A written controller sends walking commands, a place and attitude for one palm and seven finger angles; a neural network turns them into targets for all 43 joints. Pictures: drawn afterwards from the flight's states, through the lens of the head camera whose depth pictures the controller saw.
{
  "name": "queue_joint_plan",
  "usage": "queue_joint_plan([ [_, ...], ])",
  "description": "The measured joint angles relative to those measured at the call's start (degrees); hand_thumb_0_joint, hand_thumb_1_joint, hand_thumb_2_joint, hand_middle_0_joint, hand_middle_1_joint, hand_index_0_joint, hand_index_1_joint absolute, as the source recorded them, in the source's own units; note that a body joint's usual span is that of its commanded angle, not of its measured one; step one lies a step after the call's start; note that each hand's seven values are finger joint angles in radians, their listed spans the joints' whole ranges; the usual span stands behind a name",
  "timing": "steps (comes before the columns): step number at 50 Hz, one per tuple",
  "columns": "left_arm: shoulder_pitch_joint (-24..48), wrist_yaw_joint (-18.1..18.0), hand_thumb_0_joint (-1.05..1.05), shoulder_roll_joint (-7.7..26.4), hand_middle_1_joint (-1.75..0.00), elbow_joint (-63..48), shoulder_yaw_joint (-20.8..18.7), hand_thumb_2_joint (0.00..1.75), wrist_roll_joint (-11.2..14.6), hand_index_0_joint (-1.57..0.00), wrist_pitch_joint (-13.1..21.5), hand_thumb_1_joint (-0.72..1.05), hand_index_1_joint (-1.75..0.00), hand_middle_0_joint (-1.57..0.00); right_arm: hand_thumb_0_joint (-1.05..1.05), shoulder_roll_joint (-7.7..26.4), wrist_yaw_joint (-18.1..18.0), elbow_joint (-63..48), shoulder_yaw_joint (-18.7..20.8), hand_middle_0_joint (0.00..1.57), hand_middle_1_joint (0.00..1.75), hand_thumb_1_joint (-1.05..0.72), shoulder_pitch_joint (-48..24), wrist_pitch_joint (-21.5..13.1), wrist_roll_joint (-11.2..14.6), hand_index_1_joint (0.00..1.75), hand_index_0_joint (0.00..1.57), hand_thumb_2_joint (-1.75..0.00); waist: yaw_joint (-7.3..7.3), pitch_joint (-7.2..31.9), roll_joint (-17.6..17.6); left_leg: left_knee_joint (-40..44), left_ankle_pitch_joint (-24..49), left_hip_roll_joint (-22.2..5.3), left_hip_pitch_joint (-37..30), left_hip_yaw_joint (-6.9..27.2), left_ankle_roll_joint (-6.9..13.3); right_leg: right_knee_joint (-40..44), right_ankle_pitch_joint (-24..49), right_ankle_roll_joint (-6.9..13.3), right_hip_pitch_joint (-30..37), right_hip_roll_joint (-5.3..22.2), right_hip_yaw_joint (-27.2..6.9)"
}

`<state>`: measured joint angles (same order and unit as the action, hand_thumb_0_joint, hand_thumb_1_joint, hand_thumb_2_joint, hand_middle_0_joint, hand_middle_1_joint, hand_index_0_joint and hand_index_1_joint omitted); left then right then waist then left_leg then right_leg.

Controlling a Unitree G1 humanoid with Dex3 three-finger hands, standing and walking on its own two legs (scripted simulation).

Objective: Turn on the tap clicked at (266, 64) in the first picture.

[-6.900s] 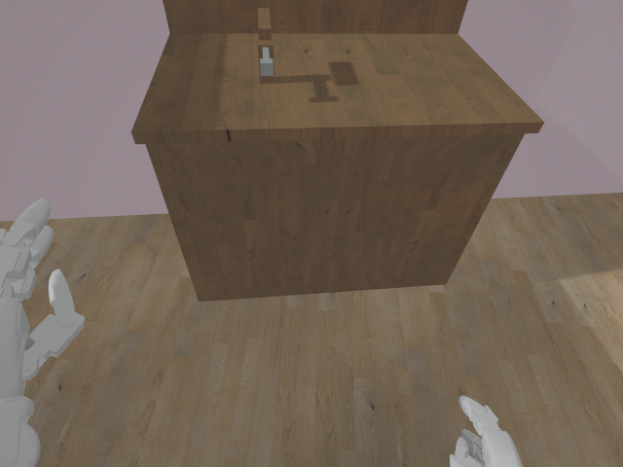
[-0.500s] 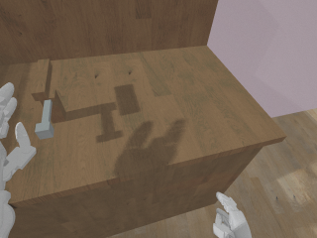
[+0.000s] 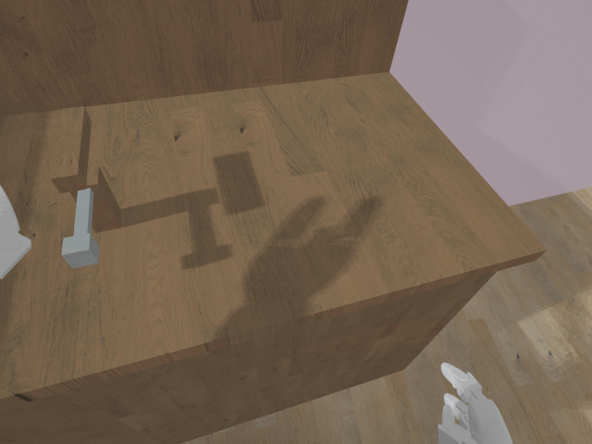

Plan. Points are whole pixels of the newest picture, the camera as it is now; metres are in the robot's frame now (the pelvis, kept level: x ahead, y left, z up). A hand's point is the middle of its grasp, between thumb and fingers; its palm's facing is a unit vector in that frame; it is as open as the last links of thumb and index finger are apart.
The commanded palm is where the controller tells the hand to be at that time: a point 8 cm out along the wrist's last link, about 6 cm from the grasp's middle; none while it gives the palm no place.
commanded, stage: come to a stop and stand still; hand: left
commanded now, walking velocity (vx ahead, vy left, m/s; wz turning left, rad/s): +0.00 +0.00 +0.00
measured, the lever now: (81, 250) +0.29 +0.28 +0.12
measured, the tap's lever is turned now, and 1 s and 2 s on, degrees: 0 0 0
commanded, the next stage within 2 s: look again from close up in 0.56 s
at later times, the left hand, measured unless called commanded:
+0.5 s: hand out of the picture +0.21 +0.29 +0.17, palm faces +0.40 -0.84 -0.37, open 7.4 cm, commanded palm +0.14 +0.32 +0.18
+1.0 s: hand (3, 317) +0.19 +0.28 +0.16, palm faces +0.37 -0.86 -0.35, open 7.4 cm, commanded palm +0.13 +0.32 +0.18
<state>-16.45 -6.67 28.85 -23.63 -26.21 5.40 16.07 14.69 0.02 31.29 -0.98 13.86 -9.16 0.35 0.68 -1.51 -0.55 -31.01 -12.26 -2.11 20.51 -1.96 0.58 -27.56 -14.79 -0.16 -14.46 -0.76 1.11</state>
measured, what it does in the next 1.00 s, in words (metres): stands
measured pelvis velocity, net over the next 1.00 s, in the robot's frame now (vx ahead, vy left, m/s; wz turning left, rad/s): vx -0.02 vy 0.03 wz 0.04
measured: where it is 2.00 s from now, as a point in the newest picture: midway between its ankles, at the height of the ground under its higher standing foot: outside the picture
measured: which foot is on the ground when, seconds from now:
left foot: down 0.00-1.00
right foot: down 0.00-1.00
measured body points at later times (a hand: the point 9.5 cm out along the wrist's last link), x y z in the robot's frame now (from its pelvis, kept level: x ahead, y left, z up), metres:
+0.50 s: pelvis -0.01 +0.03 +0.00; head +0.05 +0.07 +0.45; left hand +0.18 +0.34 +0.19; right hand +0.21 -0.16 -0.07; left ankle +0.04 +0.11 -0.74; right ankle +0.00 -0.13 -0.74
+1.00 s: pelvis -0.02 +0.03 +0.00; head +0.01 +0.06 +0.45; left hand +0.16 +0.33 +0.18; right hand +0.17 -0.19 -0.06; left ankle +0.04 +0.11 -0.74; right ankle +0.00 -0.13 -0.74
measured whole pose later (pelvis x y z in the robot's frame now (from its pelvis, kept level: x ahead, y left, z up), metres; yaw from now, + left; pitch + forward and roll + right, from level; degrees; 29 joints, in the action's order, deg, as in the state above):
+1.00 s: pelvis -0.02 +0.03 +0.00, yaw +2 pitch -1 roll -2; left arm -25.0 -5.7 22.8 -27.7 -20.5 5.0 13.8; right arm 11.6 -1.2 33.5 -1.0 10.6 -9.0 1.7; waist 0.7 -4.4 -1.6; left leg -26.8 -8.3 1.3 18.1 -1.6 3.3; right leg -24.1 -11.7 -2.8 -11.7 2.5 1.9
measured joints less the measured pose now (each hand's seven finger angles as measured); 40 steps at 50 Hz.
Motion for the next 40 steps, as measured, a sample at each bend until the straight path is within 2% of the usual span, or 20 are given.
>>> queue_joint_plan([
  [3,-6.30,0.68,0.01,-2.35,-0.30,-1.79,2.99,0.90,0.42,-0.21,1.42,0.89,-0.30,-0.20,0.01,0.39,0.57,0.84,0.81,0.20,0.30,-0.90,0.79,-0.93,-0.05,0.30,0.20,-0.90,-0.51,-0.24,-0.55,0.47,-0.35,1.07,-0.66,-0.80,0.74,-0.69,-0.86,-0.87,0.04,1.14,-0.69],
  [6,-8.74,1.42,0.01,-3.11,-0.30,-1.35,4.75,0.90,0.31,-0.21,1.81,0.89,-0.30,-0.21,0.01,0.13,0.36,2.47,1.05,0.20,0.30,-0.90,1.12,-1.09,-0.13,0.30,0.20,-0.90,-0.45,-1.15,-1.48,0.65,-0.40,2.09,-0.80,-0.50,1.28,-0.74,-1.31,-1.48,0.37,2.11,-0.29],
  [15,-5.11,0.51,0.02,-2.47,-0.30,-3.99,2.68,0.90,-0.10,-0.21,0.62,0.89,-0.30,-0.21,0.01,-2.99,1.43,4.50,0.05,0.20,0.30,-0.90,-2.08,-1.88,-0.58,0.30,0.20,-0.90,1.04,-4.32,-3.87,0.47,0.14,4.32,-0.49,0.15,2.52,-2.46,-2.23,-2.36,-0.01,4.29,0.59],
  [24,-6.11,1.04,0.01,-3.93,-0.30,-5.74,3.25,0.90,0.37,-0.21,0.61,0.89,-0.30,-0.21,0.01,-4.87,1.52,2.20,-0.82,0.20,0.30,-0.90,-5.96,-1.10,0.04,0.30,0.20,-0.90,1.23,-4.12,-2.22,1.39,1.39,3.94,-0.31,0.55,2.68,0.49,0.22,-2.82,0.81,3.83,1.00],
  [33,-6.99,0.95,0.01,-5.74,-0.30,-4.56,4.57,0.90,0.37,-0.21,-1.42,0.89,-0.30,-0.21,0.01,-3.42,-0.11,1.83,-0.08,0.20,0.30,-0.90,-6.03,-0.15,0.79,0.30,0.20,-0.90,1.38,-3.76,-1.93,3.15,2.87,4.04,-1.48,0.62,2.87,2.21,1.65,-2.92,1.99,3.88,1.10],
  [40,-7.19,0.83,0.01,-6.00,-0.30,-4.33,5.34,0.90,0.11,-0.21,-1.79,0.89,-0.30,-0.21,0.01,-2.63,-0.72,1.98,0.46,0.20,0.30,-0.90,-4.80,0.10,1.24,0.30,0.20,-0.90,0.79,-3.49,-1.77,3.57,3.49,3.87,-1.83,0.77,2.84,2.95,2.41,-2.81,2.50,3.66,1.26],
])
